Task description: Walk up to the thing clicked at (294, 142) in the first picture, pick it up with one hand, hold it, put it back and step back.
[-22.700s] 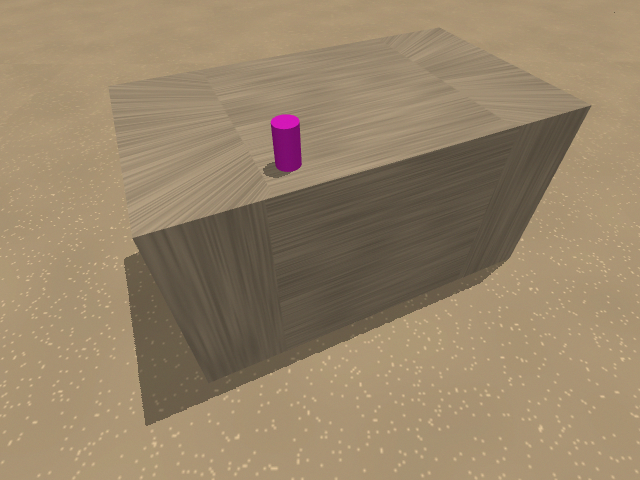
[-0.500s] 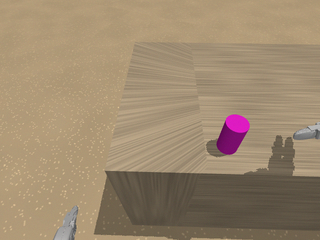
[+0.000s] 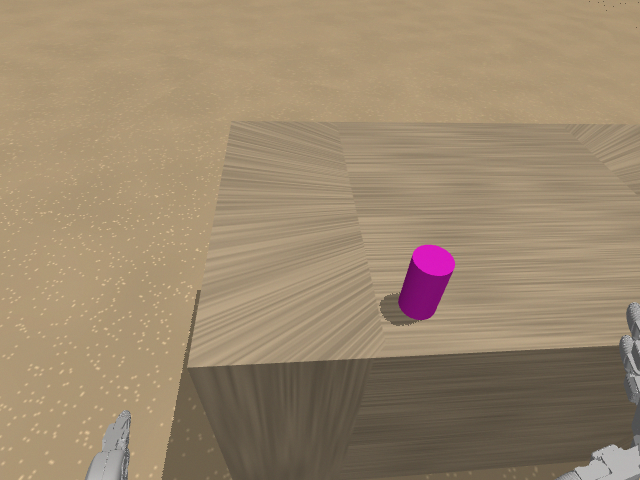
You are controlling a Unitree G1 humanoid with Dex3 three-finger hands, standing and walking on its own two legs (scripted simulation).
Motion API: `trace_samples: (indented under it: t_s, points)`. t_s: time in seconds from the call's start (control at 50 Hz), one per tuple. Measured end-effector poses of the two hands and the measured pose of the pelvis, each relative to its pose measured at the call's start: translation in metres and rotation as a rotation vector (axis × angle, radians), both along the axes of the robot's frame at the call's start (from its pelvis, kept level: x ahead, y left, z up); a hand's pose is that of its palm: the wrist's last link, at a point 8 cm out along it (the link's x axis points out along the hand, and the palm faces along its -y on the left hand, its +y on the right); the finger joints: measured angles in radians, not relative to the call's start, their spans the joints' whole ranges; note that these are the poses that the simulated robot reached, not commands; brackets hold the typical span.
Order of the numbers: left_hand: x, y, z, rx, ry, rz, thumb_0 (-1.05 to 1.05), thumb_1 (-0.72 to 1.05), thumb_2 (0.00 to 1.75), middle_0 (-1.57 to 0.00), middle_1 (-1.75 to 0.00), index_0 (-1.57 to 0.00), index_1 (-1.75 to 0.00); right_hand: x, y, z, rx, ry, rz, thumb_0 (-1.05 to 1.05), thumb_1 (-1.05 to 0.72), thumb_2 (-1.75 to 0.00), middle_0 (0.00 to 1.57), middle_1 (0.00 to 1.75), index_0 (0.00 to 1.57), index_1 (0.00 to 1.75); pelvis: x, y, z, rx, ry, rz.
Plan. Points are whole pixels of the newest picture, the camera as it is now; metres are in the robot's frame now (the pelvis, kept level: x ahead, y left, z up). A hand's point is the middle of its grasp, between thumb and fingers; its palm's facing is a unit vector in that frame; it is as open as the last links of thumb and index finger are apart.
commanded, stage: sink last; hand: right
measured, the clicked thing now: (424, 283) +0.44 -0.16 -0.01
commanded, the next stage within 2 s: home in 0.38 s
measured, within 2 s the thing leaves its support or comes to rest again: neither
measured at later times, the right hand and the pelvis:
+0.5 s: hand (601, 449) +0.16 -0.24 +0.09, palm faces +0.33 +0.86 -0.38, open 17.4 cm; pelvis -0.03 +0.01 +0.00, yaw +0 degrees
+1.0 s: hand out of the picture +0.14 -0.17 -0.09, palm faces +0.04 +0.97 -0.23, open 17.5 cm; pelvis -0.03 +0.00 +0.01, yaw +0 degrees
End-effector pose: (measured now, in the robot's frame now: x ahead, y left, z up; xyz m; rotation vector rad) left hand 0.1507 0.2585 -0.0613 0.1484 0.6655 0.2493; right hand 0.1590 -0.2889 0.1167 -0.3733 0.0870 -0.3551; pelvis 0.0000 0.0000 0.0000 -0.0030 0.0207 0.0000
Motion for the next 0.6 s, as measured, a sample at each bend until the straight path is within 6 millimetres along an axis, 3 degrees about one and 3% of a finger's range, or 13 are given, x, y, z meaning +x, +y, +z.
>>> trace_samples:
  t_s: [0.08,0.16,0.3,0.42,0.5,0.6]
  points:
    - [-0.002,0.003,0.005,0.005,-0.034,-0.005,-0.01,-0.49,0.05,-0.06,-0.05,-0.05,-0.04,-0.026,0.008,-0.008,0.032,0.023,-0.005,-0.01,0.59,-0.04,0.06,0.06,0.06,0.06,-0.005,0.002,0.000,-0.002,-0.015,-0.006]
    - [-0.013,0.005,-0.003,0.005,-0.003,-0.001,-0.01,-0.49,0.05,-0.06,-0.05,-0.06,-0.04,-0.038,0.008,-0.012,0.028,0.037,-0.020,-0.01,0.58,-0.04,0.06,0.06,0.06,0.06,-0.012,0.005,0.000,-0.004,-0.028,-0.012]
    - [-0.033,0.009,-0.013,0.012,0.023,0.007,-0.01,-0.50,0.05,-0.06,-0.05,-0.06,-0.05,-0.040,-0.002,0.000,-0.049,0.004,-0.035,-0.01,0.55,-0.05,0.07,0.06,0.07,0.06,-0.024,0.008,0.000,-0.007,-0.038,-0.009]
    - [-0.038,0.008,-0.011,0.011,0.007,0.004,-0.01,-0.51,0.06,-0.06,-0.05,-0.05,-0.05,-0.038,0.001,0.004,-0.058,-0.038,-0.010,-0.01,0.54,-0.05,0.06,0.06,0.06,0.06,-0.028,0.007,0.002,-0.009,-0.046,-0.004]
    - [-0.035,0.008,-0.003,0.016,-0.032,0.005,-0.01,-0.51,0.07,-0.06,-0.05,-0.05,-0.05,-0.037,0.007,-0.002,-0.031,-0.044,0.011,-0.01,0.54,-0.06,0.06,0.06,0.06,0.07,-0.028,0.006,0.003,-0.010,-0.056,-0.002]
    - [-0.034,0.012,0.004,0.028,-0.047,0.010,-0.01,-0.45,0.15,-0.09,-0.09,-0.08,-0.10,-0.040,0.007,-0.026,0.018,0.022,0.008,-0.01,0.55,-0.05,0.06,0.06,0.06,0.06,-0.027,0.007,0.005,-0.008,-0.064,0.000]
